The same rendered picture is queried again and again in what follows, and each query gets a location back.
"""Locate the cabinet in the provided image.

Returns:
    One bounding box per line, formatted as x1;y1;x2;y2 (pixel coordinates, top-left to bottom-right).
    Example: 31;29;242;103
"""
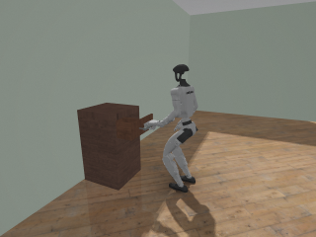
77;103;141;191

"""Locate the handle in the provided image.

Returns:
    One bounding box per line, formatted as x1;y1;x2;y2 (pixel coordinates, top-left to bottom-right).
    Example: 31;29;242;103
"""
139;125;153;130

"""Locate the robot left forearm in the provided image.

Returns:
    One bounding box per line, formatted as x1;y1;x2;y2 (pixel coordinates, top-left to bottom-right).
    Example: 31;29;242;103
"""
157;110;177;127

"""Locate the humanoid robot torso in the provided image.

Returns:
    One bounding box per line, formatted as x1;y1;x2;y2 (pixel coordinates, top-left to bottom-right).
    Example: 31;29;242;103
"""
177;84;197;137

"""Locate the robot right hand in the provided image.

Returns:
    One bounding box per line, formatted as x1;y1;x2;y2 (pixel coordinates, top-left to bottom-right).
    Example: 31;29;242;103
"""
174;120;183;131

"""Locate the robot left hand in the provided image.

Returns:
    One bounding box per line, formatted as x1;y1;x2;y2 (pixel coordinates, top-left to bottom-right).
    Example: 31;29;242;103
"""
144;119;158;130

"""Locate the right robot thigh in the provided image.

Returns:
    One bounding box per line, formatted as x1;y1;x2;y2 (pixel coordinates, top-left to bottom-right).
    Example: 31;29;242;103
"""
172;129;198;156

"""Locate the right robot upper arm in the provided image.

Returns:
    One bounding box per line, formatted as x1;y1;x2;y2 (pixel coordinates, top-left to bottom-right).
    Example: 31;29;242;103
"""
191;85;198;111

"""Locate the left robot upper arm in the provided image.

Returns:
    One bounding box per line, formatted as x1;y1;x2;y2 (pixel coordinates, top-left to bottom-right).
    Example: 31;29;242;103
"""
170;87;182;118

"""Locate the drawer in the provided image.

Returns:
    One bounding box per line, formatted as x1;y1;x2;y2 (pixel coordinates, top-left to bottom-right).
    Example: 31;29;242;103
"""
116;114;153;141

